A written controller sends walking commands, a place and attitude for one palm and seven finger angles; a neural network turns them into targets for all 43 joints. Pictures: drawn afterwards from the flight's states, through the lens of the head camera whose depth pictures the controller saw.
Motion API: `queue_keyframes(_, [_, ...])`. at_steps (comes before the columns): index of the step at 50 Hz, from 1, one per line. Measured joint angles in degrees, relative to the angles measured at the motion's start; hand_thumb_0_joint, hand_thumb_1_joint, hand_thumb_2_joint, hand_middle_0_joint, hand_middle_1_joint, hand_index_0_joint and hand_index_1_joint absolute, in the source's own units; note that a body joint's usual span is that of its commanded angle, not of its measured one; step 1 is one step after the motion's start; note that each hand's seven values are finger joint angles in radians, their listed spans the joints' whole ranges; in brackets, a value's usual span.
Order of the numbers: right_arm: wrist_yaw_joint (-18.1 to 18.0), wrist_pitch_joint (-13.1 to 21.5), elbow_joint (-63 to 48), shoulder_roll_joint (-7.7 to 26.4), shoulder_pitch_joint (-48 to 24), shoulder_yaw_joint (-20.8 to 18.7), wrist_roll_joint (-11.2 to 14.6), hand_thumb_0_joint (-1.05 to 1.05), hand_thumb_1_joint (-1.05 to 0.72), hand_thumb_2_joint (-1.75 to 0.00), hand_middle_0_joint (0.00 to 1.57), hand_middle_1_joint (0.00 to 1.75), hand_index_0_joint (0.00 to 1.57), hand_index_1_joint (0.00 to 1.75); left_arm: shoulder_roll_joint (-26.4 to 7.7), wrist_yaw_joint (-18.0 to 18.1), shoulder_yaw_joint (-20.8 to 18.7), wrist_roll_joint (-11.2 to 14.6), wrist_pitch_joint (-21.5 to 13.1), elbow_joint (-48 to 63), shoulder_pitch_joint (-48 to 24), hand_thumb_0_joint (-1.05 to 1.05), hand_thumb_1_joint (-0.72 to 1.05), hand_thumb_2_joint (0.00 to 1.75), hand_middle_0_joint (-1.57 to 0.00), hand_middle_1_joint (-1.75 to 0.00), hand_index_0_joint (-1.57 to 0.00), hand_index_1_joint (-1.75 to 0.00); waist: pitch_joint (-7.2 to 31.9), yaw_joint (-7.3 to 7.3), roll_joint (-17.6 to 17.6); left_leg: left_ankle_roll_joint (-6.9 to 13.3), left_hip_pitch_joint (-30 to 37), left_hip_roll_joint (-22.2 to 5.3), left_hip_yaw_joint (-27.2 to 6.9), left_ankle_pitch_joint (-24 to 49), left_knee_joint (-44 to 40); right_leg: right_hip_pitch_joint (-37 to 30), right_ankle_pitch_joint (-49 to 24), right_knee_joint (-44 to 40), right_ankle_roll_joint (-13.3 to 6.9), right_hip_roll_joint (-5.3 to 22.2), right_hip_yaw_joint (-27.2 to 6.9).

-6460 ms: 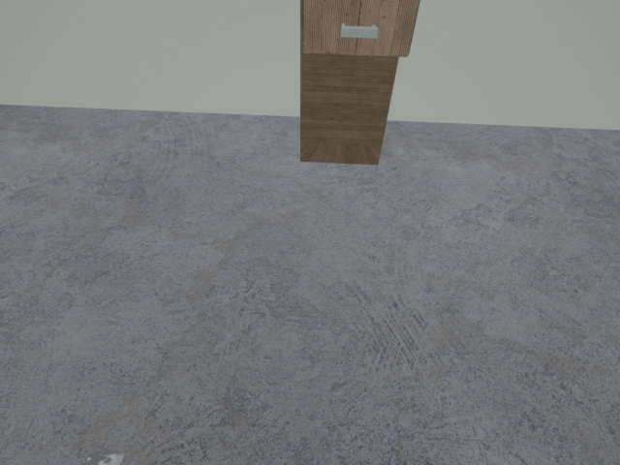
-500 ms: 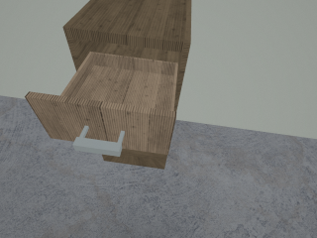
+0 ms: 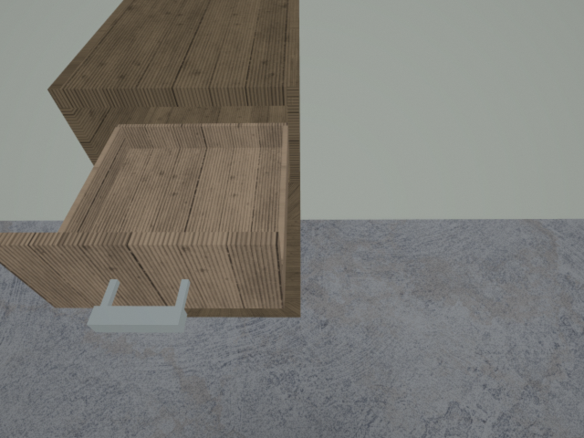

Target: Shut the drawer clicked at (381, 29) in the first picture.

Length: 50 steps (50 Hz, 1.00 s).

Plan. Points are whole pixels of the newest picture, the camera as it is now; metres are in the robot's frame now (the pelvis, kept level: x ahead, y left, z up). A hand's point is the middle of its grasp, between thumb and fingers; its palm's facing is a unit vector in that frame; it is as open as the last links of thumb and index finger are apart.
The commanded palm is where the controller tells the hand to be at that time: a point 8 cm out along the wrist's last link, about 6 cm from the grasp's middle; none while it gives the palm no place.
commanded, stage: come to a stop and stand still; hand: left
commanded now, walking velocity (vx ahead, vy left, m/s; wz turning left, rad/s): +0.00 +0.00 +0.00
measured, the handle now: (143, 302) +0.29 +0.22 +0.03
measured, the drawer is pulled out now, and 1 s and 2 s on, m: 0.29 0.29 0.29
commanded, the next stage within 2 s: look again from close up in 0.44 s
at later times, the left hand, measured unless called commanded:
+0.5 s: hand out of the picture +0.00 +0.16 -0.17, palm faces +0.01 -0.98 -0.20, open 7.3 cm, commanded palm none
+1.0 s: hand out of the picture +0.03 +0.19 -0.17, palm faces +0.02 -0.98 -0.20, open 7.3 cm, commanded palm none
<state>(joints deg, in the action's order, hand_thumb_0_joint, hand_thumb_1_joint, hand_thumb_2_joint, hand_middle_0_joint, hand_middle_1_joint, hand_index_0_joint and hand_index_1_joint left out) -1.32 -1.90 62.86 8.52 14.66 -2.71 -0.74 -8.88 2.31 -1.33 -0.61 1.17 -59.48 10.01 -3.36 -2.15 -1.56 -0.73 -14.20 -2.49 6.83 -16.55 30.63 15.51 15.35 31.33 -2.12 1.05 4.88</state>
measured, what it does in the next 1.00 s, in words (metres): stands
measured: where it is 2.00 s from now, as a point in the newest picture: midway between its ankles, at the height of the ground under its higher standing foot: outside the picture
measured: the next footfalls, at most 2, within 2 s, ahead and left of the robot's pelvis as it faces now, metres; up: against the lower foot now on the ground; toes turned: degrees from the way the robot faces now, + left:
none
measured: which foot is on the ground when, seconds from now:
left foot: down 0.00-1.00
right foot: down 0.00-1.00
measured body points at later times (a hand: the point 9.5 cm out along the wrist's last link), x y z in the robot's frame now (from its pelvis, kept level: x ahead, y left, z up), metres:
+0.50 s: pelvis +0.01 +0.00 +0.00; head +0.01 -0.01 +0.45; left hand +0.00 +0.21 -0.15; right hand +0.00 -0.22 -0.16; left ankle +0.01 +0.11 -0.73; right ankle +0.02 -0.10 -0.73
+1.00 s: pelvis +0.03 +0.02 +0.01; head +0.04 +0.02 +0.46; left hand +0.03 +0.24 -0.15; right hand +0.02 -0.19 -0.16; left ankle +0.01 +0.11 -0.73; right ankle +0.02 -0.10 -0.73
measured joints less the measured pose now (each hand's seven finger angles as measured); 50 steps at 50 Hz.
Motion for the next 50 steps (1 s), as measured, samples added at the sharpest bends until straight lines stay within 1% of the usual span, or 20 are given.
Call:
queue_keyframes(1, [-0.04,0.12,0.22,-0.11,0.20,0.08,-0.02,0.00,-0.91,-0.90,0.20,0.30,0.19,0.30,-0.03,0.06,-0.08,0.10,0.06,-0.19,-0.24,0.00,0.92,0.90,-0.20,-0.30,-0.20,-0.30,-0.11,-0.02,0.17,0.24,0.31,0.01,-0.14,2.00,-0.70,-0.11,0.03,0.05,0.04,-0.05,0.07])
queue_keyframes(3, [-0.04,0.37,0.84,-0.58,0.66,0.34,-0.11,0.00,-0.91,-0.90,0.20,0.30,0.19,0.30,-0.32,0.17,-0.26,0.22,0.28,-0.57,-0.49,0.00,0.92,0.90,-0.20,-0.30,-0.20,-0.30,-0.04,0.29,1.07,0.59,1.25,0.22,0.14,2.31,-1.80,-0.59,-0.06,-0.32,0.17,0.04,-0.20])
queue_keyframes(6, [0.03,0.89,1.62,-1.11,1.40,0.82,-0.20,0.00,-0.91,-0.90,0.20,0.30,0.19,0.30,-0.55,0.11,-0.29,0.28,0.38,-0.95,-0.47,0.00,0.93,0.90,-0.20,-0.30,-0.20,-0.30,0.54,0.81,1.68,0.56,2.38,0.22,0.27,2.73,-4.00,-1.55,-1.05,-2.33,0.25,-0.16,-0.27])
queue_keyframes(11, [0.09,1.40,2.32,-1.57,1.54,1.32,-0.17,0.00,-0.91,-0.90,0.20,0.30,0.19,0.30,-0.71,0.13,-0.13,0.36,-0.34,-1.74,0.81,-0.01,0.93,0.90,-0.20,-0.30,-0.20,-0.30,1.19,1.38,1.74,0.24,3.72,0.02,0.23,4.18,-6.68,-2.94,-2.48,-5.11,0.00,-0.62,-0.16])
queue_keyframes(19, [0.04,1.55,2.55,-1.37,1.29,1.69,-0.20,0.01,-0.91,-0.90,0.20,0.30,0.19,0.30,-0.02,-0.12,0.62,0.30,-0.57,-4.24,4.70,0.00,0.93,0.90,-0.20,-0.30,-0.20,-0.30,1.83,1.63,1.34,-0.10,5.08,-0.33,0.34,4.90,-8.70,-4.35,-3.34,-7.42,-0.27,-1.19,-0.22])
queue_keyframes(20, [0.23,1.58,2.17,-1.07,1.35,1.80,-0.13,0.01,-0.91,-0.90,0.20,0.30,0.19,0.30,0.33,0.22,0.96,0.12,-0.90,-4.38,5.16,0.00,0.92,0.90,-0.20,-0.30,-0.20,-0.30,1.80,1.64,0.91,-0.13,4.12,-0.76,0.15,4.36,-7.31,-4.16,-3.44,-7.50,-0.22,-1.46,0.03])
queue_keyframes(22, [0.68,1.33,0.54,-0.28,1.57,1.84,-0.18,0.01,-0.91,-0.90,0.20,0.30,0.19,0.30,1.02,0.51,1.57,-0.11,-1.72,-3.91,6.47,0.00,0.92,0.90,-0.20,-0.30,-0.20,-0.30,1.73,1.43,-0.06,-0.04,1.51,-1.14,-1.21,0.90,-2.87,-3.20,-3.09,-6.50,-0.29,-1.98,0.55])
queue_keyframes(23, [0.83,1.41,-0.21,0.09,1.85,1.82,-0.27,0.01,-0.91,-0.90,0.20,0.30,0.19,0.30,1.28,0.42,1.77,-0.16,-1.96,-3.72,7.18,0.00,0.92,0.90,-0.20,-0.30,-0.20,-0.30,1.83,1.29,-0.42,0.16,0.92,-1.13,-1.81,1.02,-1.83,-2.81,-2.59,-5.63,-0.38,-2.10,0.73])
queue_keyframes(24, [0.88,1.59,-0.78,0.37,2.21,1.85,-0.35,0.01,-0.91,-0.90,0.20,0.30,0.19,0.30,1.46,0.30,1.91,-0.12,-2.09,-3.67,7.79,0.00,0.91,0.90,-0.20,-0.30,-0.20,-0.30,2.00,1.12,-0.61,0.36,0.71,-1.04,-2.13,1.85,-1.24,-2.57,-1.95,-4.65,-0.36,-2.05,0.84])
queue_keyframes(26, [0.84,1.93,-1.45,0.60,2.98,2.01,-0.47,0.01,-0.91,-0.90,0.20,0.30,0.19,0.30,1.59,0.09,2.10,-0.02,-2.00,-3.76,8.63,0.00,0.91,0.90,-0.20,-0.30,-0.20,-0.30,2.57,0.97,-0.32,0.64,0.94,-0.50,-2.11,0.84,-0.34,-2.48,-0.68,-3.04,-0.07,-1.43,0.75])
queue_keyframes(31, [0.61,2.55,-1.96,0.33,4.01,3.00,-0.46,0.00,-0.91,-0.90,0.19,0.30,0.19,0.30,1.57,-0.23,2.45,0.16,-1.76,-3.14,8.75,0.00,0.91,0.90,-0.20,-0.30,-0.20,-0.30,3.25,1.38,0.23,1.36,2.26,0.74,-1.67,0.02,-1.15,-3.07,0.21,-2.37,0.89,-0.21,0.30])
queue_keyframes(38, [0.41,2.89,-0.69,-0.21,3.78,3.96,-0.40,0.01,-0.92,-0.90,0.20,0.30,0.19,0.30,0.69,-0.17,2.40,0.36,-1.86,-2.47,7.80,0.01,0.91,0.90,-0.20,-0.30,-0.20,-0.30,2.63,1.88,0.78,2.02,3.83,1.78,-1.11,0.53,-3.32,-3.96,0.15,-3.29,1.63,0.67,-0.27])
queue_keyframes(50, [0.02,3.33,1.38,-0.43,2.58,4.12,-0.21,0.01,-0.91,-0.90,0.20,0.30,0.19,0.30,0.59,0.12,2.17,0.39,-1.62,-3.33,6.95,0.00,0.91,0.90,-0.20,-0.30,-0.20,-0.30,1.72,1.92,1.32,2.60,6.21,2.57,-0.55,0.35,-5.12,-5.87,0.46,-4.36,2.46,1.30,-0.86])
